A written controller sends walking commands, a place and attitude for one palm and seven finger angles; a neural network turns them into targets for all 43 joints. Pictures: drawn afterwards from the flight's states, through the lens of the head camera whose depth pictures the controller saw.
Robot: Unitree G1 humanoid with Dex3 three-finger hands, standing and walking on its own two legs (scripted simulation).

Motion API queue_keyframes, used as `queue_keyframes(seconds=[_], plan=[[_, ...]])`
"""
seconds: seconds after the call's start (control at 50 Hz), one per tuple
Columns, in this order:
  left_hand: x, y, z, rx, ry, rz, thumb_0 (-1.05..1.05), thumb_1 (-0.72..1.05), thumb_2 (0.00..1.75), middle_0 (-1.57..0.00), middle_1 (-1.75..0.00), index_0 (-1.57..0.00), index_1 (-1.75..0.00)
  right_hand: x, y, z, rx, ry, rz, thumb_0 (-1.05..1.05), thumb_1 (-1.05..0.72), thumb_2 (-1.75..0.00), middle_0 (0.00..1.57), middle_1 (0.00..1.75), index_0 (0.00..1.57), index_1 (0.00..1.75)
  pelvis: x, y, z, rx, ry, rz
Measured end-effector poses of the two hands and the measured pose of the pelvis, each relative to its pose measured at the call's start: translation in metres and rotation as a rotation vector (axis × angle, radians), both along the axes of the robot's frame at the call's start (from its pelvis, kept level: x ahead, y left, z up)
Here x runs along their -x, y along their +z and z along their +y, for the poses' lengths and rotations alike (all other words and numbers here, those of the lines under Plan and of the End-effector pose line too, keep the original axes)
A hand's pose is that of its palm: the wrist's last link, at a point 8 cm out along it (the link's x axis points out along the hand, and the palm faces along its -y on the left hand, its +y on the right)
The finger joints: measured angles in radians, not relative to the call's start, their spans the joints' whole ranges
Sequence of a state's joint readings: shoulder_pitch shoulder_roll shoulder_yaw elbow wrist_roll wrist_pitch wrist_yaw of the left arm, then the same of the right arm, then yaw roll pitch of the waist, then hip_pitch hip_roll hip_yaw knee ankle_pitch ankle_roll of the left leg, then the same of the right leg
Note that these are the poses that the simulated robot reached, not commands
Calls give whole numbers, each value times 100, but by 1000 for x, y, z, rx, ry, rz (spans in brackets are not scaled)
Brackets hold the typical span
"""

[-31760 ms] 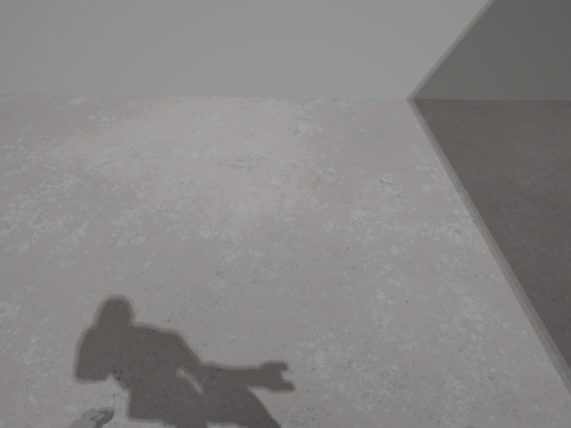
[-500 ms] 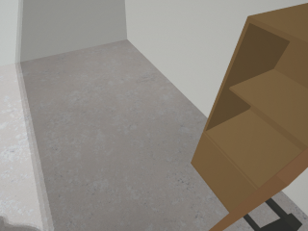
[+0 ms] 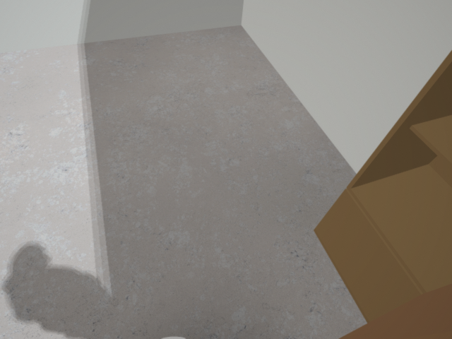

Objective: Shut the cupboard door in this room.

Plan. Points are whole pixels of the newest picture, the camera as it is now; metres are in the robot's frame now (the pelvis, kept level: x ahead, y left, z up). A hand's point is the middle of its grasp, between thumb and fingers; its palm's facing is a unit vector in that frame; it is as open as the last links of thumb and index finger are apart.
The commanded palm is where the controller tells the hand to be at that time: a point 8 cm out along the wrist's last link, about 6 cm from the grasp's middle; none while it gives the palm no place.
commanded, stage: stand and wait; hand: left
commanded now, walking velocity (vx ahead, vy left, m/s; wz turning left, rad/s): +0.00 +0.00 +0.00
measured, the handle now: out of the picture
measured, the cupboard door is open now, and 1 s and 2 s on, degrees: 92 94 94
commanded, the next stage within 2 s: turn or walk to find it in 0.16 s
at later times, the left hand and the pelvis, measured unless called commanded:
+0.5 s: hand out of the picture +0.08 +0.16 -0.16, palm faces -0.06 -0.98 -0.21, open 7.4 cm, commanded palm none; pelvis +0.03 -0.02 +0.01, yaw -6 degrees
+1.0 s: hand (159, 334) +0.14 +0.13 -0.14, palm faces -0.29 -0.92 -0.28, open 7.4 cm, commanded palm none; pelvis +0.02 -0.04 +0.02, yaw -21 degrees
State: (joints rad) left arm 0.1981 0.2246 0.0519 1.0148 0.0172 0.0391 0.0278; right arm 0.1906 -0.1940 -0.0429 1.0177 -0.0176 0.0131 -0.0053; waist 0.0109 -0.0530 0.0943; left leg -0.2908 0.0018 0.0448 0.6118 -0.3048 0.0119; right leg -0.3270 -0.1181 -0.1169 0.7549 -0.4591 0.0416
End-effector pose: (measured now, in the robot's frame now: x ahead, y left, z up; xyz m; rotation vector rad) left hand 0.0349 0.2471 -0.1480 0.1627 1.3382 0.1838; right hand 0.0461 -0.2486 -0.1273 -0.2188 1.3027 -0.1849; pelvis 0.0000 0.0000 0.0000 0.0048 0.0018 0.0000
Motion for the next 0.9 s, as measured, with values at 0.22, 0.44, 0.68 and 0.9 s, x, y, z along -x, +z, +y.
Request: queue_keyframes(seconds=[0.22,0.44,0.68,0.9], plan=[[-23,21,-12,2,-21,-15,0,91,89,-20,-30,-19,-30,-20,4,11,-38,2,-11,0,-90,-90,20,30,18,30,-19,15,-4,-6,1,11],[-33,19,-36,7,-76,44,0,91,89,-20,-30,-20,-30,0,-12,-1,-74,-110,34,0,-90,-90,20,30,19,30,-32,10,-17,-1,-70,5],[-100,25,-49,-26,-207,-25,0,91,89,-20,-30,-19,-30,40,-15,-31,-44,-223,66,0,-90,-90,20,30,20,30,-28,7,-34,0,-192,10],[-117,42,-71,-68,-317,-78,0,91,89,-20,-30,-20,-30,18,-11,-64,-47,-285,-62,0,-91,-90,20,30,19,30,-20,12,-48,-37,-313,1]])
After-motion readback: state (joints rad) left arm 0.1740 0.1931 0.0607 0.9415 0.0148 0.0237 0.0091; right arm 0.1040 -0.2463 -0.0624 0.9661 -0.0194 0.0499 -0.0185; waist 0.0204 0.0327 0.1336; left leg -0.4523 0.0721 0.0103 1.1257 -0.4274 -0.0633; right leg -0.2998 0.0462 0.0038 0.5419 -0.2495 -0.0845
